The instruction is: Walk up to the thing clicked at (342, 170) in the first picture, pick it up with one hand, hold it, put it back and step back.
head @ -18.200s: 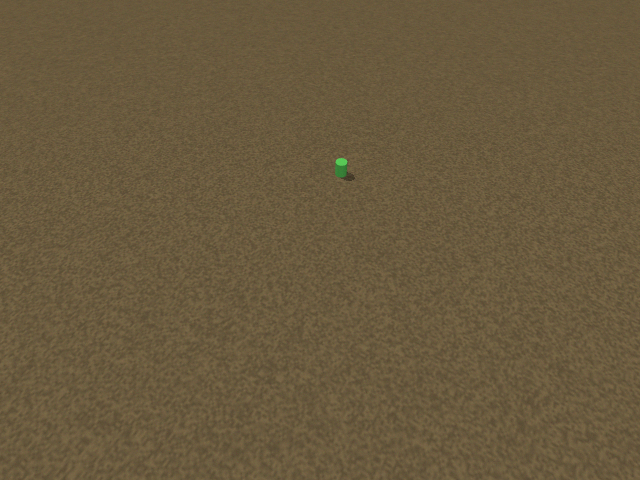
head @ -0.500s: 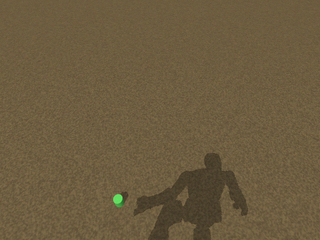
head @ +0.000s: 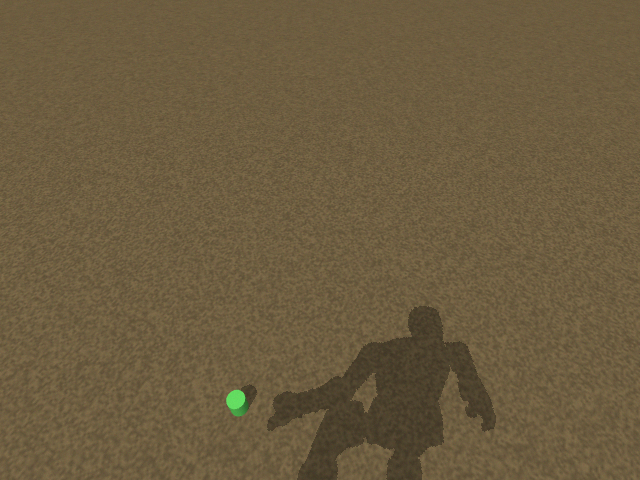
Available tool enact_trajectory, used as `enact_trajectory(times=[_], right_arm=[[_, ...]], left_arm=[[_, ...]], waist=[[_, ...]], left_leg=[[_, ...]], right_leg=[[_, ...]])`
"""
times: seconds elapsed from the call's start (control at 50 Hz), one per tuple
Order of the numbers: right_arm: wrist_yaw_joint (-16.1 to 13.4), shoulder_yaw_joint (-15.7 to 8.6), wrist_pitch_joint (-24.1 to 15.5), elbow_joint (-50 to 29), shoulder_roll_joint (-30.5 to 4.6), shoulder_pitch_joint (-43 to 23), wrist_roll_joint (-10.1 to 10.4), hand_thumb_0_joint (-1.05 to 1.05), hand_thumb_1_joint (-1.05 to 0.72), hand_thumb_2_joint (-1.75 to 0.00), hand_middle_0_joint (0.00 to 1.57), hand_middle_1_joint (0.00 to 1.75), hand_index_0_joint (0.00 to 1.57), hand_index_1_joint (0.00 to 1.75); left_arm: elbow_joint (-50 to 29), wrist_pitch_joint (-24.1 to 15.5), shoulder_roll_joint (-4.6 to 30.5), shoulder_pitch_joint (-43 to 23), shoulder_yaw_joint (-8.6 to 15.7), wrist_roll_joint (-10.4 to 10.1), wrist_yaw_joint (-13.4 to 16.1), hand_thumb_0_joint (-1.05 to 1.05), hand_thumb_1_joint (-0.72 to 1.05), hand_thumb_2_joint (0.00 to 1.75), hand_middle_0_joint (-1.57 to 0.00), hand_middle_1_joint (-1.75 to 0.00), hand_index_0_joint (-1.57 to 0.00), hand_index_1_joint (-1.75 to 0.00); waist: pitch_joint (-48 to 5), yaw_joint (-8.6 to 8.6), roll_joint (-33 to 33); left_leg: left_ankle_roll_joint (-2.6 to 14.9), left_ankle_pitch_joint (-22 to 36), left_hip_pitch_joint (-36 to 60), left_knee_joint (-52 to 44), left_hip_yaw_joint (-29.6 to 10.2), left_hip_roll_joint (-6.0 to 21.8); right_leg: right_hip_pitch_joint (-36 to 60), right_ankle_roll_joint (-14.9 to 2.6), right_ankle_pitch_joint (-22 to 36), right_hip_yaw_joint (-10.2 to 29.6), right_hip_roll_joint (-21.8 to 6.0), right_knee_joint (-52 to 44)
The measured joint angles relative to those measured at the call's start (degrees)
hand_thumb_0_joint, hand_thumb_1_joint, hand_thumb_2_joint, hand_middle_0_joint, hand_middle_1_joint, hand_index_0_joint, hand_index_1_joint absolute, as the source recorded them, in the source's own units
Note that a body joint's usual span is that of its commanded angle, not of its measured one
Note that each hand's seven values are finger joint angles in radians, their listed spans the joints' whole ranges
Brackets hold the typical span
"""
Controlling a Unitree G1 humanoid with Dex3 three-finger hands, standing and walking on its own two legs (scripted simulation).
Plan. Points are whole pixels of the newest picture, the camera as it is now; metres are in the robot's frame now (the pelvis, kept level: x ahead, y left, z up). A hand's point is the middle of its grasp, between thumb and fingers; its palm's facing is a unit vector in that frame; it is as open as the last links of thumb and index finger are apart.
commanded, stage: stand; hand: left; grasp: from above
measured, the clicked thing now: (237, 403) +0.43 +0.26 -0.75
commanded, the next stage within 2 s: rise first in 0.46 s
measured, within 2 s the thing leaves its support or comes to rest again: neither
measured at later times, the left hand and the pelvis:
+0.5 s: hand out of the picture +0.07 +0.25 -0.16, palm faces -0.05 -0.94 -0.34, open 7.4 cm; pelvis +0.00 +0.00 +0.00, yaw +0 degrees
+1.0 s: hand out of the picture +0.14 +0.26 -0.19, palm faces -0.10 -0.92 -0.39, open 12.2 cm; pelvis -0.01 +0.01 -0.04, yaw +0 degrees
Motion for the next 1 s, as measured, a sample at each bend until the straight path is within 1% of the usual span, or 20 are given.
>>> enact_trajectory(times=[0.58,0.6,0.62,0.64,0.68,0.74,0.8,0.86,0.92,1.0], right_arm=[[-0.05,-0.09,0.0,0.11,0.02,0.17,-0.04,0.0,-0.9,-0.9,0.2,0.3,0.2,0.3],[-0.45,0.06,0.21,-1.87,0.05,0.91,0.8,0.0,-0.91,-0.9,0.2,0.3,0.2,0.3],[-1.04,0.11,-0.45,-4.61,0.19,1.98,1.71,0.01,-0.91,-0.9,0.2,0.3,0.2,0.3],[-1.55,0.07,-1.22,-7.03,0.47,2.82,2.41,0.01,-0.92,-0.9,0.2,0.3,0.2,0.3],[-2.07,-0.16,-1.98,-10.74,1.44,3.58,2.96,0.01,-0.92,-0.9,0.2,0.3,0.2,0.3],[-2.04,-0.95,-2.58,-14.81,3.57,3.98,2.23,0.01,-0.92,-0.9,0.2,0.3,0.2,0.3],[-1.67,-1.48,-2.74,-18.27,5.26,4.96,1.88,0.01,-0.91,-0.9,0.2,0.3,0.2,0.3],[-1.35,-1.53,-2.36,-21.04,6.13,6.0,2.09,0.01,-0.9,-0.9,0.2,0.3,0.2,0.3],[-1.01,-1.49,-2.43,-23.45,6.39,6.77,2.05,0.01,-0.9,-0.9,0.2,0.3,0.2,0.3],[-0.69,-1.75,-3.46,-26.07,6.28,7.04,1.75,0.01,-0.9,-0.89,0.2,0.3,0.2,0.3]], left_arm=[[0.03,0.09,-0.09,0.2,0.06,-0.01,0.04,0.0,0.9,0.9,-0.2,-0.3,-0.21,-0.3],[-1.43,0.17,-0.28,0.59,0.38,-0.54,0.36,0.01,0.9,0.9,-0.21,-0.3,-0.21,-0.3],[-2.74,-0.32,-0.71,0.15,0.87,-1.06,0.73,0.01,0.89,0.9,-0.21,-0.31,-0.21,-0.31],[-3.17,-0.88,-1.24,-1.18,1.75,-1.06,0.9,0.01,0.87,0.9,-0.22,-0.33,-0.21,-0.33],[-2.09,-1.24,-1.79,-4.82,3.71,-0.01,0.65,0.01,0.81,0.9,-0.22,-0.38,-0.22,-0.38],[-0.74,-0.81,-1.32,-9.61,6.71,3.31,-0.64,0.01,0.68,0.88,-0.23,-0.5,-0.23,-0.5],[-3.93,0.54,-1.05,-10.14,8.53,6.03,-1.12,0.01,0.51,0.86,-0.22,-0.64,-0.23,-0.63],[-8.2,3.46,-1.37,-8.31,8.66,7.61,-0.89,0.0,0.31,0.85,-0.2,-0.76,-0.22,-0.74],[-11.68,6.75,-1.76,-6.29,8.36,8.63,-0.58,0.0,0.1,0.85,-0.19,-0.84,-0.21,-0.83],[-16.14,8.89,-2.24,-3.68,8.33,9.76,-0.33,0.0,-0.15,0.87,-0.17,-0.92,-0.19,-0.91]], waist=[[0.16,-0.03,0.09],[-0.36,-0.28,0.16],[-0.45,-0.42,0.28],[-0.21,-0.37,0.36],[-0.2,-0.44,0.32],[-1.18,-0.77,-0.34],[-2.29,-1.08,-0.72],[-3.4,-1.59,-0.45],[-4.68,-1.8,-0.11],[-5.93,-1.64,0.08]], left_leg=[[-0.06,-0.11,0.08,-0.31,0.11,0.03],[0.01,-0.44,-1.26,0.68,-0.11,-0.01],[0.1,-0.95,-2.97,2.21,-0.44,-0.09],[0.14,-1.41,-4.47,3.63,-0.69,-0.15],[0.12,-2.31,-7.98,6.6,-1.01,-0.17],[-0.04,-4.03,-13.88,11.62,-1.05,-0.05],[0.01,-5.83,-17.7,15.56,-0.73,0.06],[0.22,-7.07,-19.69,17.8,-0.54,0.0],[0.44,-8.6,-22.31,20.73,-0.43,-0.07],[0.66,-11.45,-27.45,26.69,-0.48,-0.16]], right_leg=[[-0.12,-0.05,-0.25,0.1,0.02,0.03],[-1.26,-0.04,-0.53,-0.1,-0.02,0.78],[-2.69,-0.01,-1.0,-0.41,-0.09,2.01],[-4.0,-0.02,-1.44,-0.63,-0.15,3.22],[-7.26,-0.09,-2.29,-0.87,-0.14,5.88],[-13.18,-0.2,-3.97,-0.78,0.0,10.84],[-17.11,-0.18,-5.54,-0.37,0.13,14.67],[-19.04,0.02,-6.56,-0.14,0.07,16.63],[-21.53,0.28,-7.85,0.03,0.01,19.19],[-26.49,0.58,-10.49,0.11,-0.06,24.78]])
